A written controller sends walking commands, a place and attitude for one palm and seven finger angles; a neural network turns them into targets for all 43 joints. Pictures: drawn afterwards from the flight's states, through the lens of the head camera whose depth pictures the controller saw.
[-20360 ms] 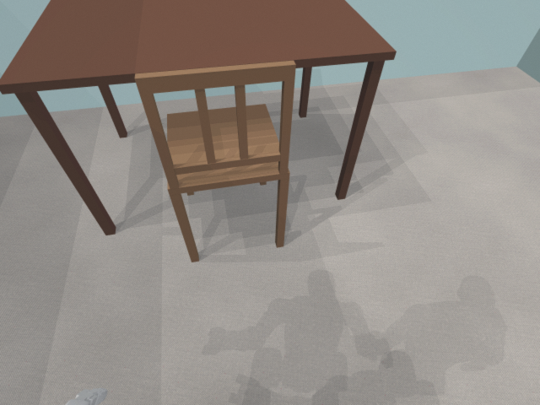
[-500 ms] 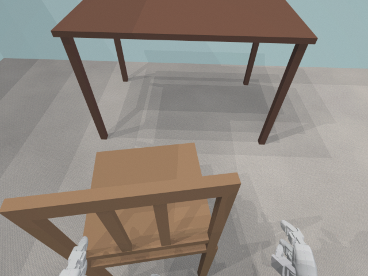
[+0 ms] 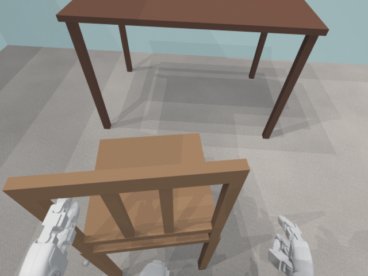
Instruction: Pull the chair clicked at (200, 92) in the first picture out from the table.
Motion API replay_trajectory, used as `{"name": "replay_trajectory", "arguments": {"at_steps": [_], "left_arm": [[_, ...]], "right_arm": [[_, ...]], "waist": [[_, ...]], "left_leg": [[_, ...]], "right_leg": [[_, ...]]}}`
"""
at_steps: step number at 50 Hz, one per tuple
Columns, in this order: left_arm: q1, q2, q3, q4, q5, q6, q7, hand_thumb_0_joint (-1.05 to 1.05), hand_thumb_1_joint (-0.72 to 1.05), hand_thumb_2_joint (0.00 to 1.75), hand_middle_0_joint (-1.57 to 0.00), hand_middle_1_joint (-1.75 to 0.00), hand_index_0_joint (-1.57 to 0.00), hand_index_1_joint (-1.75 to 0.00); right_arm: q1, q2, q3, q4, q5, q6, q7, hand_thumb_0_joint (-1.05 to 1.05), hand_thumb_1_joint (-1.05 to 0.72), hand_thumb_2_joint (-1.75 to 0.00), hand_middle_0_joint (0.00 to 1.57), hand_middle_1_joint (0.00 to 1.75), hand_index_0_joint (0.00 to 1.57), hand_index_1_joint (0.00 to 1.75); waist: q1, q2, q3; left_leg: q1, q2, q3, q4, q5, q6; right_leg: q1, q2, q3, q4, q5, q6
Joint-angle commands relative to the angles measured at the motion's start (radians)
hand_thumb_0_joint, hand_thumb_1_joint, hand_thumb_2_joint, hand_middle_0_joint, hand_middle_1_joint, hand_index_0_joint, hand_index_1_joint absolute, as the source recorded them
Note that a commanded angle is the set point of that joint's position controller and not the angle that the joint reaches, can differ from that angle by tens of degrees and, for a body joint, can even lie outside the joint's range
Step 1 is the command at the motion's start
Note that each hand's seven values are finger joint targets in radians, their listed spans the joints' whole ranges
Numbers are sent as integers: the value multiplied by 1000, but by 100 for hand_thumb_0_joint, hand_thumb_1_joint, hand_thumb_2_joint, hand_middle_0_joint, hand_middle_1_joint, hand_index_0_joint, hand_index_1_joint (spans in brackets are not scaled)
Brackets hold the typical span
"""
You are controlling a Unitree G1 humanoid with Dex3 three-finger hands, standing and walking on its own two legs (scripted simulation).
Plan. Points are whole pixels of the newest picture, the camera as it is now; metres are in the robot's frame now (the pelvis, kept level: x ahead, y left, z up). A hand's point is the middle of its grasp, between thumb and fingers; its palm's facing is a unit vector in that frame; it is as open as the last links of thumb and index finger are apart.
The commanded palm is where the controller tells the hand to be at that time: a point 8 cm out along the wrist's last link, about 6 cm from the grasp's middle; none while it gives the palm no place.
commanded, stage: draw the hand back to the body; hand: left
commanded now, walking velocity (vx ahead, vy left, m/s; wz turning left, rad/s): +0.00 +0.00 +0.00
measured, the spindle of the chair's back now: (120, 216) +0.25 +0.17 -0.01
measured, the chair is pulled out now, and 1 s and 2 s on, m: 0.64 0.63 0.63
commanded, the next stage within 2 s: step back with the hand held close in 1.26 s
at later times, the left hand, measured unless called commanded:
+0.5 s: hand (57, 256) +0.14 +0.21 +0.10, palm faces +0.09 -0.90 -0.42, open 13.7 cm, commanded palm +0.12 +0.28 +0.19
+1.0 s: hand (47, 241) +0.16 +0.23 +0.11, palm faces +0.20 -0.82 -0.53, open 6.9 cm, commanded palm +0.17 +0.28 +0.26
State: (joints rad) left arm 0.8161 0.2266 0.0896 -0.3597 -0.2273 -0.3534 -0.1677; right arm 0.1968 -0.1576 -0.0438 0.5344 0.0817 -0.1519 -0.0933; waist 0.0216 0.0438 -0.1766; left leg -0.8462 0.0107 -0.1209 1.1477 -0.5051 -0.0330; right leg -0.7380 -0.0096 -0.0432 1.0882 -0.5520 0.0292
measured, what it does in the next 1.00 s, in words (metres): rises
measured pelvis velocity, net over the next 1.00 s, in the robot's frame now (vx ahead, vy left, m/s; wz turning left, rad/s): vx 0.05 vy -0.02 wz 0.04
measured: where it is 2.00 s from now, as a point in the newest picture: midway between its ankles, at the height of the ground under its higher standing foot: outside the picture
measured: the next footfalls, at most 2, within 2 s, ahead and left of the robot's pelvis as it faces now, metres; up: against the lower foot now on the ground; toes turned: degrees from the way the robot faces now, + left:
none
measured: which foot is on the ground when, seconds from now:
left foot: down 0.00-1.00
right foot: down 0.00-1.00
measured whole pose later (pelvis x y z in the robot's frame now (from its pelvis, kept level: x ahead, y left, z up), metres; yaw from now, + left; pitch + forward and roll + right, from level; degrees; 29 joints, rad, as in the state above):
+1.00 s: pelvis +0.05 -0.02 +0.07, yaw +2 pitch -2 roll +0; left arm 0.68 0.51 0.09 -0.42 -0.09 0.36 0.15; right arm 0.19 -0.23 0.05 0.68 0.07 -0.29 -0.13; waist 0.10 0.06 0.04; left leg -0.24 0.01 -0.12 0.64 -0.36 -0.05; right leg -0.14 -0.03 -0.07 0.61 -0.42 0.00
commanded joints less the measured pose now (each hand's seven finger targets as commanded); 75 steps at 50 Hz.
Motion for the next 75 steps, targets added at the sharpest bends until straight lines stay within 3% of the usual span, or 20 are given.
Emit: {"name": "replay_trajectory", "arguments": {"at_steps": [1, 9, 10, 11, 12, 13, 15, 17, 32, 44, 47, 56, 58, 61, 67, 69, 70, 71, 72, 75], "left_arm": [[98, 113, 118, -220, -52, -41, -43, 0, -55, 20, 0, 0, 0, 0], [-31, 177, 201, -371, -82, 7, 33, 0, -37, 29, -2, -4, -2, -4], [34, 393, 272, -363, 123, 159, 184, 0, -33, 31, -3, -5, -3, -5], [8, 286, 194, -479, 133, 224, 240, 0, -30, 32, -4, -5, -4, -5], [-39, 308, 212, -489, 152, 267, 284, 0, -26, 34, -4, -6, -4, -6], [-15, 266, 181, -446, 163, 303, 308, 0, -22, 36, -4, -7, -4, -7], [-64, 286, 198, -432, 168, 335, 336, 0, -15, 39, -5, -8, -5, -8], [-130, 349, 253, -450, 176, 343, 361, 0, -8, 43, -7, -10, -7, -10], [-326, 435, 343, -577, 180, 365, 409, 0, 47, 69, -14, -21, -14, -21], [-478, 542, 399, -708, 177, 390, 433, 0, 90, 90, -20, -30, -20, -30], [-471, 537, 393, -675, 176, 403, 429, 0, 90, 90, -20, -30, -20, -30], [-481, 541, 403, -676, 179, 379, 420, 0, 90, 90, -20, -30, -20, -30], [-474, 538, 398, -666, 180, 383, 416, 0, 90, 90, -20, -30, -20, -30], [-483, 534, 399, -671, 182, 374, 418, 0, 90, 90, -20, -30, -20, -30], [-476, 546, 404, -652, 184, 376, 415, 0, 90, 90, -20, -30, -20, -30], [-504, 514, 370, -684, 179, 370, 410, 0, 90, 90, -20, -30, -20, -30], [-619, 640, 456, -603, 127, 339, 367, 0, 90, 90, -20, -30, -20, -30], [-611, 564, 405, -565, 135, 351, 350, 0, 90, 90, -20, -30, -20, -30], [-643, 601, 424, -585, 130, 348, 342, 0, 90, 90, -20, -30, -20, -30], [-596, 568, 411, -602, 137, 330, 351, 0, 90, 90, -20, -30, -20, -30]], "right_arm": [[-124, -119, -39, -205, 12, -65, -3, 0, -90, -90, 20, 30, 20, 30], [-99, -108, -6, -171, 16, -110, -32, 0, -90, -90, 20, 30, 20, 30], [-115, -109, 20, -193, -14, -74, -54, 0, -90, -90, 20, 30, 20, 30], [-112, -89, 44, -229, -17, -70, -64, 0, -90, -90, 20, 30, 20, 30], [-109, -96, 45, -206, -18, -68, -72, 0, -90, -90, 20, 30, 20, 30], [-107, -91, 53, -194, -23, -61, -80, 0, -90, -90, 20, 30, 20, 30], [-113, -104, 60, -182, -29, -49, -88, 0, -90, -90, 20, 30, 20, 30], [-114, -115, 67, -168, -34, -56, -95, 0, -90, -90, 20, 30, 20, 30], [-127, -147, 81, -58, -43, -162, -67, 0, -90, -90, 20, 30, 20, 30], [-96, -161, 67, -7, -12, -193, -49, 0, -90, -90, 20, 30, 20, 30], [-105, -159, 68, 6, -9, -201, -40, 0, -90, -90, 20, 30, 20, 30], [-105, -156, 67, 22, -15, -221, -31, 0, -90, -90, 20, 30, 20, 30], [-105, -154, 67, 23, -11, -219, -29, 0, -90, -90, 20, 30, 20, 30], [-108, -153, 66, 25, -14, -225, -31, 0, -90, -90, 20, 30, 20, 30], [-115, -154, 66, 32, -13, -225, -32, 0, -90, -90, 20, 30, 20, 30], [-110, -154, 72, 24, -13, -228, -31, 0, -90, -90, 20, 30, 20, 30], [-37, -196, 38, -46, 25, -141, -42, 0, -90, -90, 20, 30, 20, 30], [-46, -173, 41, -50, 22, -105, -40, 0, -90, -90, 20, 30, 20, 30], [-55, -180, 43, -70, 28, -85, -42, 0, -90, -90, 20, 30, 20, 30], [-85, -175, 41, -86, 18, -47, -44, 0, -90, -90, 20, 30, 20, 30]], "waist": [[9, 23, -92], [4, 77, -27], [79, 123, -80], [40, 131, -25], [39, 159, -12], [27, 150, 51], [24, 92, 93], [30, 101, 85], [44, 189, 9], [48, 220, -28], [49, 249, -22], [51, 175, -62], [51, 222, -50], [50, 189, -50], [54, 213, -38], [47, 206, -32], [20, 82, 169], [10, 45, 137], [11, 74, 115], [13, 122, 39]], "left_leg": [[189, -9, 65, -228, 161, 52], [272, -3, 52, -309, 146, 48], [317, 31, 43, -376, 110, 35], [327, 22, 51, -395, 112, 38], [344, 23, 52, -403, 110, 37], [367, 24, 59, -409, 118, 38], [402, 30, 57, -434, 111, 39], [437, 29, 55, -467, 132, 36], [675, 17, 59, -587, 428, 30], [741, 21, 58, -590, 594, 34], [735, 17, 59, -583, 600, 32], [743, 17, 69, -568, 603, 43], [743, 15, 73, -570, 580, 41], [739, 16, 72, -569, 578, 44], [727, 15, 75, -570, 552, 45], [725, 13, 72, -578, 526, 44], [673, 56, 25, -590, 575, 55], [687, 58, 36, -580, 592, 54], [715, 50, 42, -582, 623, 51], [744, 61, 47, -586, 681, 44]], "right_leg": [[71, 20, -36, -219, 122, -44], [114, 27, -42, -302, 98, -48], [208, -10, 19, -363, 106, -76], [221, -20, 0, -386, 119, -70], [243, -18, 0, -406, 116, -74], [225, -15, -10, -424, 120, -72], [242, -13, -13, -472, 109, -68], [294, -14, -18, -498, 134, -71], [542, -34, -22, -565, 443, -65], [587, -51, -41, -539, 593, -56], [587, -51, -41, -536, 595, -59], [597, -58, -52, -522, 642, -50], [587, -61, -43, -528, 627, -51], [583, -59, -48, -526, 620, -49], [577, -59, -40, -530, 602, -53], [569, -60, -47, -534, 572, -49], [493, -67, 58, -624, 646, -35], [542, -82, 49, -649, 732, -31], [559, -90, 62, -644, 805, -32], [635, -108, 52, -633, 838, -26]]}}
